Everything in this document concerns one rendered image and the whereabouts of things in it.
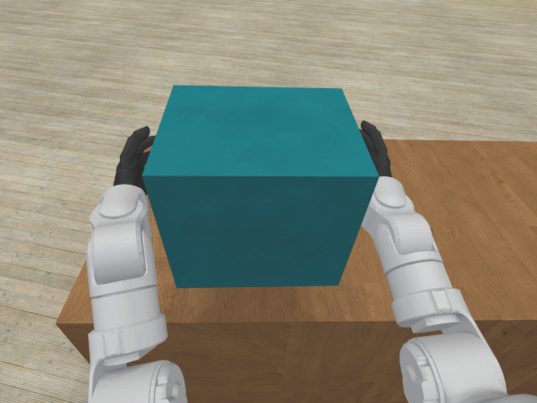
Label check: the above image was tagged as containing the robot right forearm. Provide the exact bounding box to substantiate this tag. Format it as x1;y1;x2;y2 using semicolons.
362;176;507;392

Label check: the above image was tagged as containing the robot right upper arm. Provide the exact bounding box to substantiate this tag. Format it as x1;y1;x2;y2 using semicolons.
399;331;537;403

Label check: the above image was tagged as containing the robot right hand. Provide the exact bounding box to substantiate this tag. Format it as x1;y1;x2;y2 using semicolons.
359;120;393;178

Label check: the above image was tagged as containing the carton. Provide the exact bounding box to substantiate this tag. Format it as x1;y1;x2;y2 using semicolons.
142;85;379;288

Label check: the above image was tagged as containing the pedestal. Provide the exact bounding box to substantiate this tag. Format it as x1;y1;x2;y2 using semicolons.
55;136;537;403

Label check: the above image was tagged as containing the robot left forearm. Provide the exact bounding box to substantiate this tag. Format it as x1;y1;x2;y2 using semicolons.
86;185;168;403

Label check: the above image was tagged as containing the robot left hand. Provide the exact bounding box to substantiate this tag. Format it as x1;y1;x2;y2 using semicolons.
113;126;156;195

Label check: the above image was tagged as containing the robot left upper arm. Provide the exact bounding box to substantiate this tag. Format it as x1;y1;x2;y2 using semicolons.
91;360;188;403

